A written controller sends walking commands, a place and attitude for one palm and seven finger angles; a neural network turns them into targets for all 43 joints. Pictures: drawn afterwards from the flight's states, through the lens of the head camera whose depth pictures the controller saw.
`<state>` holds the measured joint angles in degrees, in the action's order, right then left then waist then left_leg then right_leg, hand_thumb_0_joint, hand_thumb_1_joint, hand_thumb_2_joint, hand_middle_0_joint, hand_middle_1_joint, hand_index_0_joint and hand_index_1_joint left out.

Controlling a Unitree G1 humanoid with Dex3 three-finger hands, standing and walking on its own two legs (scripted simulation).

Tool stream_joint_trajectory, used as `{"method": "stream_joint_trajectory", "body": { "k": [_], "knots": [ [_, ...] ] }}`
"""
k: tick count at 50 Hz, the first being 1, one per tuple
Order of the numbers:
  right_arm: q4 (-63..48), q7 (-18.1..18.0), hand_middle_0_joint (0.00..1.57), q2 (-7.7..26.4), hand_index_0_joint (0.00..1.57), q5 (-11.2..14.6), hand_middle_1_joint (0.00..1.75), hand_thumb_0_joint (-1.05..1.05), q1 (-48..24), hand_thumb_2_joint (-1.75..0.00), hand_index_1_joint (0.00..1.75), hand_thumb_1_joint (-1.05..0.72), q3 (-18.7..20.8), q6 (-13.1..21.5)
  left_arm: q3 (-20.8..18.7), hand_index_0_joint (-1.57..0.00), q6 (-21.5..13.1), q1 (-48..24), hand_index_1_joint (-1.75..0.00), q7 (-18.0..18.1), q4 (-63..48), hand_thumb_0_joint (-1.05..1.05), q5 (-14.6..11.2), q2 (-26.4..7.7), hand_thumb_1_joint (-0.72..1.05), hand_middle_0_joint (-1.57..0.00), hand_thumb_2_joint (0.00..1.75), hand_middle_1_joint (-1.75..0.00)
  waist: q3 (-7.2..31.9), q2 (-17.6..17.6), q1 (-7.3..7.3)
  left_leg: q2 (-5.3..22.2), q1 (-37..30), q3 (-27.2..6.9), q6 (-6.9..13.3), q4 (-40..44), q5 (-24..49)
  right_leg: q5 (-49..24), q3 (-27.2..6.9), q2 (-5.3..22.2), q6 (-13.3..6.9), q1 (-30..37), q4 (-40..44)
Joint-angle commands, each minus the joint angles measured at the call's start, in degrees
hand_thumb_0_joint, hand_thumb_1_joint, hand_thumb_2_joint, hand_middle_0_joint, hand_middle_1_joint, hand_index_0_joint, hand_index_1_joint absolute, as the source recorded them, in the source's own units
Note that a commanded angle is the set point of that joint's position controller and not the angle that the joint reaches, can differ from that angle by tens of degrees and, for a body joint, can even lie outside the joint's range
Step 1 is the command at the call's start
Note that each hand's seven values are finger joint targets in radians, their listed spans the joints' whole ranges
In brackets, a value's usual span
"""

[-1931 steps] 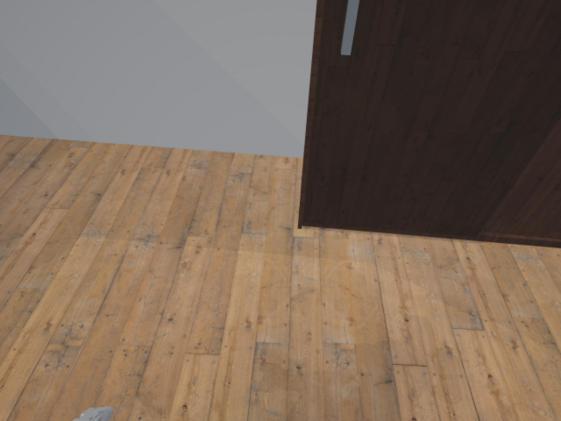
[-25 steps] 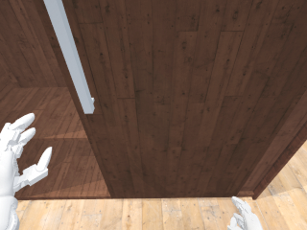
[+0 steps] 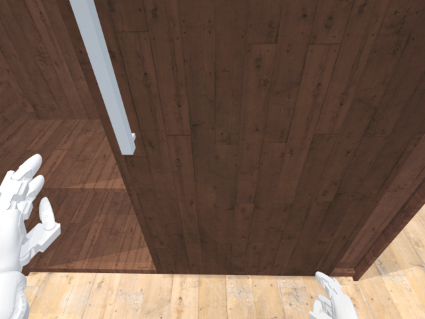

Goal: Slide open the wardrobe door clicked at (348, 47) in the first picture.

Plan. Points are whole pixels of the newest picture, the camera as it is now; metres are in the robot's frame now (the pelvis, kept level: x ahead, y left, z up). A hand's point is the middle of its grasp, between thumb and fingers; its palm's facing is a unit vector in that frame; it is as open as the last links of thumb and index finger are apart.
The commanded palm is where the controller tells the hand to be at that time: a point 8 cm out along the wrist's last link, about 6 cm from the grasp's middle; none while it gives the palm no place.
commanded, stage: step back with the hand held close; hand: left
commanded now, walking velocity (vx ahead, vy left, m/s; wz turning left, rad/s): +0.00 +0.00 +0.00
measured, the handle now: (112, 83) +0.47 +0.28 +0.24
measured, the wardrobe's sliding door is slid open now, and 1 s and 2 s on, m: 0.65 0.65 0.65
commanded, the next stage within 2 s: stop stepping back and stand still in 1.28 s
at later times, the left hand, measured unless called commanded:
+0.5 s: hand (17, 245) +0.15 +0.30 +0.16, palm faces +0.40 -0.78 -0.48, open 7.4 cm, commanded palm +0.09 +0.33 +0.17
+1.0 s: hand out of the picture +0.08 +0.33 +0.17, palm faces +0.50 -0.74 -0.44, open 7.4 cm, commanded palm -0.01 +0.36 +0.17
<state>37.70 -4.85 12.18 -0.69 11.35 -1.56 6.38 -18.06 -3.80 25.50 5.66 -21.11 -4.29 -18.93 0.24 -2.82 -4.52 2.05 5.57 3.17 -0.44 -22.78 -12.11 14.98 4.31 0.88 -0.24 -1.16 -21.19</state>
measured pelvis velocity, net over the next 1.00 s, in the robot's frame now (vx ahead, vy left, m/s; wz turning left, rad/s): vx -0.12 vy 0.04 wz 0.10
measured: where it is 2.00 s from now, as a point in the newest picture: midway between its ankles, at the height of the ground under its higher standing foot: outside the picture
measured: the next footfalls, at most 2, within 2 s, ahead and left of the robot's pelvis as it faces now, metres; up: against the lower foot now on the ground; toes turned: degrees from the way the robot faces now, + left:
right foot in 1.14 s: -0.20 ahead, -0.03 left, +0.00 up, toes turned -6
left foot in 1.64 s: -0.18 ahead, +0.20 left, +0.00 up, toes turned +1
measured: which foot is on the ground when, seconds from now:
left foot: down 0.00-1.00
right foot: down 0.00-0.88, up 0.90-1.00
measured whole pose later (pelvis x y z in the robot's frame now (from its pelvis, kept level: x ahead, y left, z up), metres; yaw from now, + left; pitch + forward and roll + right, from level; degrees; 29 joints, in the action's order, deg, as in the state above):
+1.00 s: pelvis -0.12 +0.04 -0.01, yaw +6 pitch +1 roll -6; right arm 35.2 -4.5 10.7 -0.8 14.1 0.4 8.4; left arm -25.4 -15.5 24.5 7.8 -27.0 -0.3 -25.6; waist -0.6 -1.8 0.6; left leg 2.1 27.2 -1.2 4.4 -29.1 -4.2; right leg 21.9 0.2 -6.0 1.0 -18.2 -47.1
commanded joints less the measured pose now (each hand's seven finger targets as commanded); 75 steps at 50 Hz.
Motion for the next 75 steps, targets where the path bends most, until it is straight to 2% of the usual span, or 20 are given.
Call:
{"method": "stream_joint_trajectory", "body": {
  "k": [1, 2, 5, 16, 28, 39, 42, 45, 48, 53, 57, 60, 62, 65, 67, 69, 70, 71, 72, 75],
  "knots": [
    [-9.70, -0.94, 0.20, 6.61, 0.20, 0.12, 0.30, 0.00, -8.80, -0.90, 0.30, -0.90, 2.70, 3.21, -9.71, -0.20, -4.24, -9.60, -0.30, 1.45, -13.16, 0.00, -0.45, -13.76, 0.90, -0.20, 0.90, -0.30, 1.88, -0.41, 0.15, -1.55, -2.61, -0.98, 2.20, 2.41, 8.44, -10.79, -2.07, -0.50, 0.10, -5.40, 4.60],
    [-11.80, -0.45, 0.20, 7.54, 0.20, 0.51, 0.30, 0.00, -8.66, -0.90, 0.30, -0.90, 2.69, 1.68, -14.99, -0.20, -6.48, -14.95, -0.30, 1.91, -16.03, 0.00, 0.20, -19.51, 0.90, -0.20, 0.90, -0.30, -3.39, 1.01, 2.32, -0.27, 2.42, -1.38, 2.99, -1.01, 6.09, -13.47, -5.83, 2.65, 0.41, -12.23, 7.95],
    [-11.44, -0.20, 0.20, 6.50, 0.20, 0.26, 0.30, 0.00, -8.46, -0.90, 0.30, -0.90, 2.60, -0.07, -9.17, -0.20, -6.79, -5.35, -0.30, 1.14, -10.09, 0.00, 0.79, -12.57, 0.90, -0.20, 0.90, -0.30, -0.40, 3.93, 2.80, -0.42, 2.24, -1.30, 2.81, -3.80, 8.47, -18.31, -5.60, 5.03, 0.52, -12.94, 6.36],
    [-16.05, -0.85, 0.20, 7.72, 0.20, 1.00, 0.30, 0.00, -6.38, -0.90, 0.30, -0.90, 4.05, -3.34, -13.71, -0.20, -8.43, 4.01, -0.30, 2.61, -18.60, 0.00, 0.39, -16.28, 0.90, -0.20, 0.90, -0.30, 10.74, 1.25, 2.90, 2.17, 3.71, -3.54, 2.84, -1.09, 20.40, -20.24, -2.85, 1.35, 1.41, -7.57, -2.86],
    [-15.81, -0.84, 0.20, 9.07, 0.20, 1.27, 0.30, 0.00, -4.74, -0.90, 0.30, -0.90, 4.20, -0.01, -12.04, -0.20, -10.93, 1.41, -0.30, 3.11, -15.33, 0.00, 2.50, -13.17, 0.90, -0.20, 0.90, -0.30, 2.22, -3.40, 3.33, 5.23, 30.27, -8.83, 5.57, 6.88, -22.52, -2.14, -5.22, -0.77, 1.21, -1.14, -7.45],
    [-11.37, -0.53, 0.20, 7.60, 0.20, -0.11, 0.30, 0.00, -1.11, -0.90, 0.30, -0.90, 4.35, 3.06, -12.11, -0.20, -14.40, -1.65, -0.30, 4.60, -19.18, 0.00, 2.53, -15.88, 0.90, -0.20, 0.90, -0.30, 4.31, 3.55, 5.06, -1.82, 7.61, -4.51, 1.29, -12.72, -10.63, 11.17, -12.96, 6.53, -3.51, -27.98, 6.90],
    [-11.79, -0.91, 0.20, 8.14, 0.20, 0.27, 0.30, 0.00, -2.10, -0.90, 0.30, -0.90, 4.01, 3.66, -11.49, -0.20, -14.74, -4.13, -0.30, 4.76, -20.46, 0.00, 2.45, -15.49, 0.90, -0.20, 0.90, -0.30, 2.37, -2.45, 5.24, 1.79, 12.96, -10.09, 2.36, -1.79, -15.04, 10.04, -7.42, 1.05, -0.55, -24.38, 0.36],
    [-12.88, -1.66, 0.20, 9.26, 0.20, 0.01, 0.30, 0.00, -4.11, -0.90, 0.30, -0.90, 4.93, 5.19, -14.92, -0.20, -15.44, -4.26, -0.30, 4.17, -19.60, 0.00, 4.29, -15.98, 0.90, -0.20, 0.90, -0.30, 4.42, -17.67, 3.08, 15.41, 40.27, -25.81, 9.04, 20.47, -37.89, 3.40, -4.14, -7.78, 1.98, 1.79, -32.50],
    [-11.89, -0.05, 0.20, 8.25, 0.20, -0.19, 0.30, 0.00, -3.69, -0.90, 0.30, -0.90, 6.12, 5.83, -15.69, -0.20, -15.80, -0.75, -0.30, 3.33, -17.94, 0.00, 3.41, -15.66, 0.90, -0.20, 0.90, -0.30, 6.55, -8.11, 2.59, 14.16, 30.74, -20.19, 9.06, 15.09, -25.97, 10.30, -4.54, -7.49, 0.47, -4.40, -31.65],
    [-9.78, 1.60, 0.20, 6.58, 0.20, -0.29, 0.30, 0.00, -3.54, -0.90, 0.30, -0.90, 5.26, 5.88, -12.92, -0.20, -14.99, 5.60, -0.30, 2.96, -19.95, 0.00, -0.07, -14.33, 0.90, -0.20, 0.90, -0.30, 10.29, -10.48, 3.19, 11.33, 10.36, -13.10, 1.46, 12.03, -12.06, 13.87, -2.44, -4.96, -1.72, -11.14, -3.59],
    [-7.71, 0.89, 0.20, 4.87, 0.20, -0.41, 0.30, 0.00, -3.70, -0.90, 0.30, -0.90, 4.04, 3.51, -12.23, -0.20, -15.94, -4.33, -0.30, 3.29, -20.25, 0.00, 1.05, -18.21, 0.90, -0.20, 0.90, -0.30, 10.46, 8.22, 4.56, 3.83, -3.58, -2.26, -0.74, -12.62, 6.26, -17.81, -18.09, 11.12, -3.33, -25.38, 8.56],
    [-8.09, -0.78, 0.20, 6.21, 0.20, 0.25, 0.30, 0.00, -4.14, -0.90, 0.30, -0.90, 5.32, 4.41, -8.98, -0.20, -14.99, -10.09, -0.30, 2.92, -18.34, 0.00, 1.76, -15.72, 0.90, -0.20, 0.90, -0.30, 14.73, 10.34, 5.83, 2.50, -10.25, 0.96, 0.52, -7.54, 24.93, -34.47, -5.98, 2.48, 3.79, -20.98, -0.52],
    [-9.80, -0.86, 0.20, 7.45, 0.20, 1.08, 0.30, 0.00, -4.84, -0.90, 0.30, -0.90, 5.31, 3.19, -12.33, -0.20, -13.54, -7.93, -0.30, 2.42, -18.48, 0.00, 1.34, -18.47, 0.90, -0.20, 0.90, -0.30, 16.26, 4.12, 4.98, 4.46, -15.95, -0.99, 2.79, -6.17, 39.18, -30.83, -4.45, -2.31, 6.51, -22.41, -5.55],
    [-12.15, 0.40, 0.20, 7.26, 0.20, -0.02, 0.30, 0.00, -7.32, -0.90, 0.30, -0.90, 5.12, 2.53, -15.28, -0.20, -12.99, -0.25, -0.30, 1.45, -17.81, 0.00, -0.11, -18.42, 0.90, -0.20, 0.90, -0.30, 13.42, -12.65, 2.56, 11.48, -0.91, -9.84, 5.01, 8.44, 16.21, 11.32, -3.67, -6.16, 2.42, -16.68, -14.04],
    [-13.71, 1.26, 0.20, 8.16, 0.20, -0.95, 0.30, 0.00, -9.25, -0.90, 0.30, -0.90, 5.57, 2.00, -17.02, -0.20, -12.33, 1.96, -0.30, 1.07, -19.59, 0.00, -0.55, -18.38, 0.90, -0.20, 0.90, -0.30, 7.96, -16.60, 1.86, 12.83, 23.48, -11.15, 2.49, 18.83, -19.73, 15.28, -1.40, -7.43, -1.51, -2.25, -17.24],
    [-14.35, 1.44, 0.20, 7.06, 0.20, -0.90, 0.30, 0.00, -9.87, -0.90, 0.30, -0.90, 5.76, 0.64, -19.34, -0.20, -12.21, 5.93, -0.30, 1.01, -18.49, 0.00, -1.63, -19.65, 0.90, -0.20, 0.90, -0.30, 7.09, -12.45, 1.32, 7.91, 31.19, -6.00, -1.03, 11.44, -22.67, 12.32, -1.65, -5.41, -3.00, 1.28, -9.77],
    [-14.44, 1.64, 0.20, 5.86, 0.20, 0.28, 0.30, 0.00, -8.41, -0.90, 0.30, -0.90, 5.56, 0.63, -18.01, -0.20, -12.20, 9.34, -0.30, 1.20, -17.93, 0.00, -1.33, -18.31, 0.90, -0.20, 0.90, -0.30, 7.10, -2.13, 1.37, 0.77, 24.22, 2.63, -2.74, -5.80, -16.77, 15.58, -7.54, 1.14, -4.36, -9.40, 0.42],
    [-13.85, 1.81, 0.20, 5.38, 0.20, 1.24, 0.30, 0.00, -6.67, -0.90, 0.30, -0.90, 5.81, 0.91, -17.91, -0.20, -12.60, 10.48, -0.30, 1.53, -20.60, 0.00, -0.81, -19.98, 0.90, -0.20, 0.90, -0.30, 5.88, 14.36, 2.05, -6.11, 12.33, 2.30, -4.21, -32.61, -11.90, 28.12, -26.68, 16.17, -7.81, -33.49, 16.95],
    [-12.50, 2.01, 0.20, 6.36, 0.20, 0.37, 0.30, 0.00, -5.17, -0.90, 0.30, -0.90, 5.94, 0.82, -18.42, -0.20, -12.35, 11.71, -0.30, 2.20, -20.22, 0.00, -0.30, -20.15, 0.90, -0.20, 0.90, -0.30, 1.33, 16.63, 1.91, -7.16, 21.31, -4.04, -3.55, -49.89, -12.27, 29.57, -34.85, 22.28, -12.47, -38.50, 19.99],
    [-11.43, 1.45, 0.20, 4.18, 0.20, 0.49, 0.30, 0.00, -3.54, -0.90, 0.30, -0.90, 3.57, 1.35, -14.95, -0.20, -10.30, 8.18, -0.30, 2.01, -18.11, 0.00, -0.06, -15.48, 0.90, -0.20, 0.90, -0.30, 1.10, 8.60, 5.46, 0.10, 26.91, -6.45, -1.70, -42.05, -7.64, 13.04, -18.67, 13.80, -8.95, -25.47, 9.03]
  ]
}}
